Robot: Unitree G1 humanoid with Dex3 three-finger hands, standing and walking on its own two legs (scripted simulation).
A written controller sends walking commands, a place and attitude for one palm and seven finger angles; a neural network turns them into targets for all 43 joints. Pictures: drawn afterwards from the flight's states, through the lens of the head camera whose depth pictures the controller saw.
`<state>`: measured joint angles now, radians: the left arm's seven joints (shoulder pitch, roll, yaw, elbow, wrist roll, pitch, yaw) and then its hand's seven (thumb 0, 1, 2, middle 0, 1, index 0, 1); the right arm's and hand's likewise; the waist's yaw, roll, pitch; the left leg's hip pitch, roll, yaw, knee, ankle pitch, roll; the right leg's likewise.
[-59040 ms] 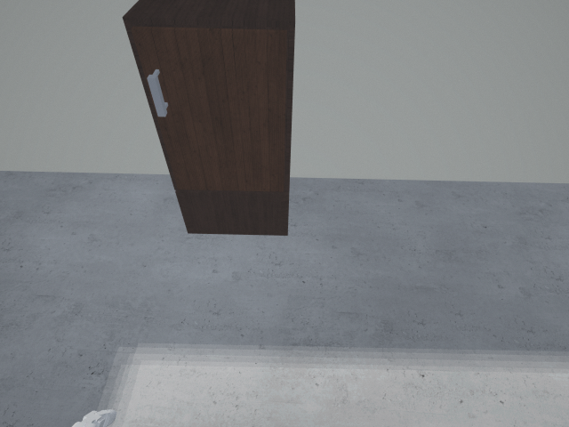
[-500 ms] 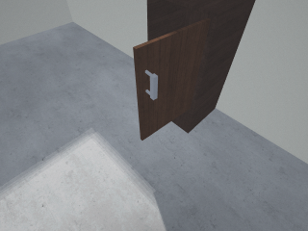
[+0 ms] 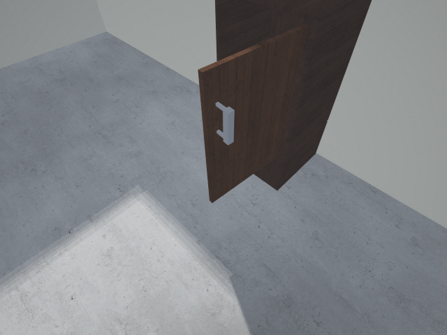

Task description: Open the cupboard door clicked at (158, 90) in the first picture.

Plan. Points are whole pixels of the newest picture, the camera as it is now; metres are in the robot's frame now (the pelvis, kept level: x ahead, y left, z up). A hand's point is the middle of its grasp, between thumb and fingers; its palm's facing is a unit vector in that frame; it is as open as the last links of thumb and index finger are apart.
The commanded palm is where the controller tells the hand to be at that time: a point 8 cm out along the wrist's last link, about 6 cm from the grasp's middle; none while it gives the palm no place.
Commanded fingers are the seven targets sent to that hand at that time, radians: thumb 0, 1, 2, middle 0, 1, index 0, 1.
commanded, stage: let the arm hang, fingers relaxed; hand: left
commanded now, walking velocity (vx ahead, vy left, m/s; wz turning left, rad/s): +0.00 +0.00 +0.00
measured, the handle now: (223, 123) +0.68 +0.04 -0.05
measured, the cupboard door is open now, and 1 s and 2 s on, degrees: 85 85 85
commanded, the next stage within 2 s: look to check the result in 0.30 s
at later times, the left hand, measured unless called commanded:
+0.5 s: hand out of the picture +0.01 +0.17 -0.18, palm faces +0.00 -0.98 -0.19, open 7.4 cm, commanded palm none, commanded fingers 0.00 0.90 0.90 -0.20 -0.30 -0.20 -0.30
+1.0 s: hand out of the picture +0.05 +0.19 -0.17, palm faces -0.01 -0.98 -0.22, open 7.4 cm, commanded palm none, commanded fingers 0.00 0.90 0.90 -0.20 -0.30 -0.20 -0.30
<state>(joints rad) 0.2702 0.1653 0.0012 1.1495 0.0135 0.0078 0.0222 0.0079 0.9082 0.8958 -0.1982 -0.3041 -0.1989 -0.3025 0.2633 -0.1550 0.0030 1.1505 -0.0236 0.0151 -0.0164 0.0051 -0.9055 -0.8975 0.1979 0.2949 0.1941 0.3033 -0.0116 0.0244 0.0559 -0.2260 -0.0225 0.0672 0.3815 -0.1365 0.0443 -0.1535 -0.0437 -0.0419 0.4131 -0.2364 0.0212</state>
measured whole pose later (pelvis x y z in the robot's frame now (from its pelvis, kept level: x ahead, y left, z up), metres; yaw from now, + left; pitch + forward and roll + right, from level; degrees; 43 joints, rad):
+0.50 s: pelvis +0.02 +0.00 +0.00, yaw +0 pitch -1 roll +0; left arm 0.26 0.14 0.01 1.15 0.01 0.00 0.03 0.01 0.91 0.90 -0.20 -0.30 -0.20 -0.30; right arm 0.25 -0.15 0.00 1.16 -0.02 0.00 -0.02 0.00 -0.91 -0.90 0.20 0.29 0.19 0.30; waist -0.01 0.01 0.06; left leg -0.20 -0.03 0.08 0.37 -0.16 0.05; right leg -0.13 -0.05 -0.03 0.40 -0.25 0.03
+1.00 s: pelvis +0.03 +0.00 +0.00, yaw +0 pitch -1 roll +0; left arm 0.22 0.19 0.01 1.15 0.01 -0.01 0.02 0.01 0.90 0.90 -0.20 -0.30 -0.20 -0.30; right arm 0.19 -0.20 -0.01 1.15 -0.02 -0.01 -0.02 0.00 -0.90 -0.90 0.20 0.30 0.19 0.30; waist -0.01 0.00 0.06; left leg -0.17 -0.02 0.07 0.36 -0.17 0.04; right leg -0.09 -0.04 -0.04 0.36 -0.25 0.02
